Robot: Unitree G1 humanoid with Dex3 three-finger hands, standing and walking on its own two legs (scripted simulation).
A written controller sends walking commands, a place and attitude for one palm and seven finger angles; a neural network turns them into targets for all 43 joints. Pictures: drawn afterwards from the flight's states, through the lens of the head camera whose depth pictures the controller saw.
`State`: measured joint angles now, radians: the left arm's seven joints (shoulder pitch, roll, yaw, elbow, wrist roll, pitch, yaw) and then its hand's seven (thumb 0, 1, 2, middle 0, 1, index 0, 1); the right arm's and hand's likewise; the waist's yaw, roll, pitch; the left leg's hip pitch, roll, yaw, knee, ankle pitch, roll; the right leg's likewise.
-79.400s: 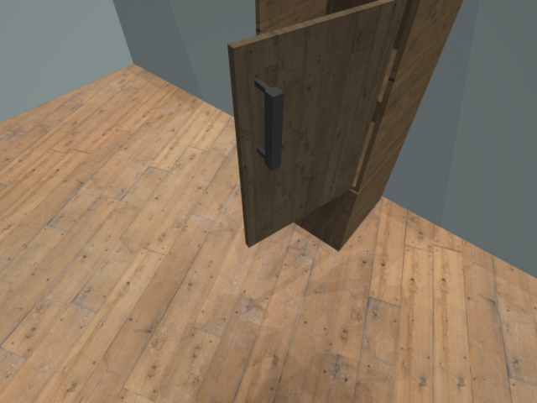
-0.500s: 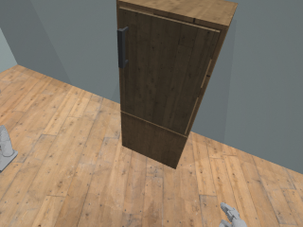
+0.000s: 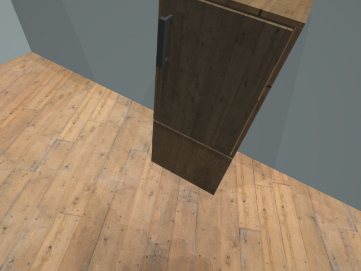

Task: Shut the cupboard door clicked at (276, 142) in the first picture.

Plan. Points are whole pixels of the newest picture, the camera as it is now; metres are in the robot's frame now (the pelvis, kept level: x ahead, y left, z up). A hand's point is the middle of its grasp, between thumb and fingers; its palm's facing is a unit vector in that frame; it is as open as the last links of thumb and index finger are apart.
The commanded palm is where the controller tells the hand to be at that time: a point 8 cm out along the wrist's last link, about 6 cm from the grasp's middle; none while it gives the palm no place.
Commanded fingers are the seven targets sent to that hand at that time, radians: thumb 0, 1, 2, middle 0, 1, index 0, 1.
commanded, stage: let the arm hang, fingers relaxed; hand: left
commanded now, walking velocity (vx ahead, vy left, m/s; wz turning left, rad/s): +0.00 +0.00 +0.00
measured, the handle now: (165, 42) +0.82 +0.10 +0.10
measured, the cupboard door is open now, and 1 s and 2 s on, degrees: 0 0 0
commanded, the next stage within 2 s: look to check the result in 0.74 s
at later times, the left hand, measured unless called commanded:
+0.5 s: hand out of the picture -0.07 +0.17 -0.17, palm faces +0.02 -0.99 -0.16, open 7.4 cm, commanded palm none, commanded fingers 0.00 0.90 0.90 -0.20 -0.30 -0.20 -0.30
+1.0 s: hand out of the picture -0.05 +0.15 -0.17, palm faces +0.02 -0.99 -0.16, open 7.4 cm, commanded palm none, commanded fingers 0.00 0.90 0.90 -0.20 -0.30 -0.20 -0.30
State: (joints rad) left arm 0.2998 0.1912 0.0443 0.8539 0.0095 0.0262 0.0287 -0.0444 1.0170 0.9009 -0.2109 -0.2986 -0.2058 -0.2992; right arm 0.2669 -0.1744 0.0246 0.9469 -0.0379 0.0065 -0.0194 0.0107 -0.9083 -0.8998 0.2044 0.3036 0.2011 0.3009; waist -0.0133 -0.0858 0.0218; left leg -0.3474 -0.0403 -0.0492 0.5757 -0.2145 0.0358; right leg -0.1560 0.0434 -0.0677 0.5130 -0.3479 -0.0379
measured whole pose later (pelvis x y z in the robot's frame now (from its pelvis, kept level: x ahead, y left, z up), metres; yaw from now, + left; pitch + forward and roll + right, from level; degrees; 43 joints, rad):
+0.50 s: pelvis -0.01 +0.01 +0.01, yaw -2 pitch -2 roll +0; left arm 0.41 0.13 0.00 1.17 0.01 0.00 0.03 0.01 0.91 0.90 -0.20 -0.30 -0.20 -0.30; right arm 0.32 -0.14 0.01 1.13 -0.02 0.02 -0.04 0.01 -0.91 -0.90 0.20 0.30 0.20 0.30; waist -0.01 0.00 0.01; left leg -0.25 -0.06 -0.01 0.41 -0.13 0.05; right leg -0.10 0.02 -0.03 0.43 -0.29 -0.02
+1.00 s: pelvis +0.00 +0.00 +0.01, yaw -2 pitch -2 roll +0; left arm 0.39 0.10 0.01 1.17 0.01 -0.01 0.04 0.00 0.91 0.90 -0.20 -0.30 -0.20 -0.30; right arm 0.34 -0.10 0.01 1.14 -0.02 0.01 -0.04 0.00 -0.91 -0.90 0.20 0.30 0.20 0.30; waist -0.02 0.01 0.01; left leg -0.25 -0.05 -0.01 0.44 -0.16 0.04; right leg -0.09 0.03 -0.03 0.43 -0.30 -0.03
